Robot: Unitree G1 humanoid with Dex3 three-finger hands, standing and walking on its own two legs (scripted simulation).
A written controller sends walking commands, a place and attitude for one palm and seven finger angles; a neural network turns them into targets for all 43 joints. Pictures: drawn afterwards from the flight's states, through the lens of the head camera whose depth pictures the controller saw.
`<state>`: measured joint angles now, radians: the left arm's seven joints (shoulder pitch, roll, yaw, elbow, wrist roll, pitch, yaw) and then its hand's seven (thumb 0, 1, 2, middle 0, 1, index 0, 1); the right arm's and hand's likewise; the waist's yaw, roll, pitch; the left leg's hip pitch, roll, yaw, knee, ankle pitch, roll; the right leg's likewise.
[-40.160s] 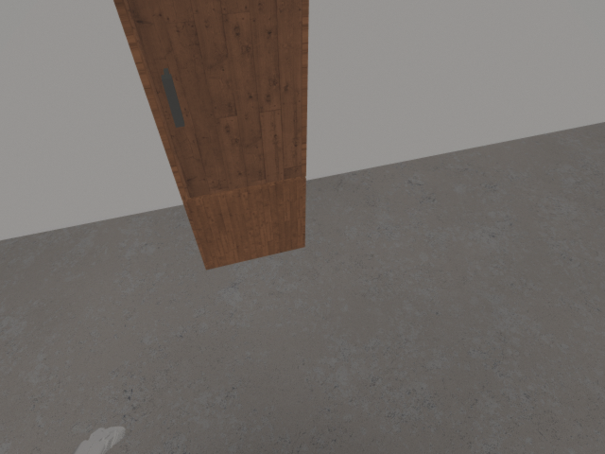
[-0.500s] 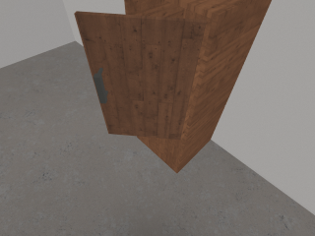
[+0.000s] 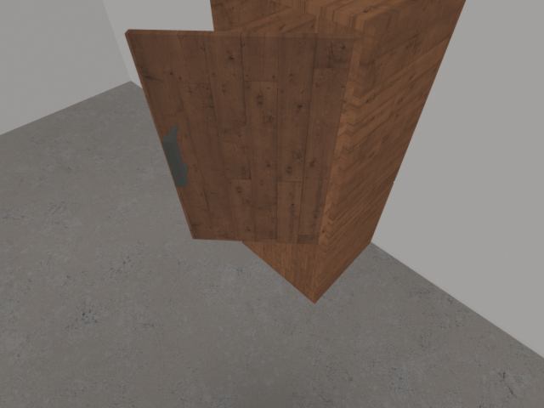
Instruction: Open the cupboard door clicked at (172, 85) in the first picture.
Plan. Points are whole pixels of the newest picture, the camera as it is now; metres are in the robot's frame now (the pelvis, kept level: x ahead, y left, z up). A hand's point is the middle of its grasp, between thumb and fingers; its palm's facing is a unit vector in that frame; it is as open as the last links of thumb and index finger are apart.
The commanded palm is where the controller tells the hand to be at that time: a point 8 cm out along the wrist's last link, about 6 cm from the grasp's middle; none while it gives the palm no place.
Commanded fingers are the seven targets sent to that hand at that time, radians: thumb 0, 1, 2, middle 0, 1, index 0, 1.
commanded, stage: shuffle to correct the standing spot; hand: left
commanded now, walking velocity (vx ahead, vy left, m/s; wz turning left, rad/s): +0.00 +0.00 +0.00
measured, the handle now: (178, 156) +0.59 +0.24 +0.01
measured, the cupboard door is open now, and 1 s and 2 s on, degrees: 40 40 40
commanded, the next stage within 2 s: come to a stop and stand still in 0.24 s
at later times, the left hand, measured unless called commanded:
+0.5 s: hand out of the picture +0.01 +0.21 -0.19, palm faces +0.01 -0.98 -0.19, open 7.4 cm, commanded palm none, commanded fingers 0.00 0.90 0.90 -0.20 -0.30 -0.20 -0.30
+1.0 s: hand (173, 399) +0.17 +0.19 -0.17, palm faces -0.06 -0.98 -0.20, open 7.4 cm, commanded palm none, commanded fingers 0.00 0.90 0.90 -0.20 -0.30 -0.20 -0.30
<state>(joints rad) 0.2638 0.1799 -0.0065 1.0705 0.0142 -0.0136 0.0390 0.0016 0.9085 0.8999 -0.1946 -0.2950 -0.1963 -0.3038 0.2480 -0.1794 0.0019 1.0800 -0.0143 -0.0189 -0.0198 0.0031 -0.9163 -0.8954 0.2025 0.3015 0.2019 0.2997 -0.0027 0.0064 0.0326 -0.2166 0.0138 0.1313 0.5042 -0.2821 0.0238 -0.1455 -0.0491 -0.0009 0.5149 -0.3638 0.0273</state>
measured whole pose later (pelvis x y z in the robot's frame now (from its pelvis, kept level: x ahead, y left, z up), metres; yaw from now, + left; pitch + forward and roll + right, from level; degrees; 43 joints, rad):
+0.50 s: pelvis +0.04 +0.03 -0.01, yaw +0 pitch +1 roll -1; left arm 0.33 0.16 0.00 1.08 0.01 -0.02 0.04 0.00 0.91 0.90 -0.20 -0.30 -0.20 -0.30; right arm 0.26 -0.19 -0.02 1.00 -0.01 -0.04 -0.02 0.00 -0.90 -0.90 0.20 0.30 0.20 0.30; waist -0.01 0.00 0.08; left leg -0.23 0.01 0.13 0.62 -0.40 0.07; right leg -0.26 -0.05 0.01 0.81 -0.41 0.02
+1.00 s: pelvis +0.06 +0.03 -0.01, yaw -1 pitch +1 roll -1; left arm 0.14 0.13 0.00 0.92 0.02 -0.01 0.02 0.00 0.91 0.90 -0.19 -0.30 -0.20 -0.30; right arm 0.30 -0.18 -0.02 1.00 -0.01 0.02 -0.04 0.00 -0.90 -0.90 0.20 0.30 0.20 0.30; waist -0.04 0.07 0.08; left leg -0.28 0.02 0.08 0.78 -0.57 0.03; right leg -0.33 0.01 -0.08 0.65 -0.34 -0.04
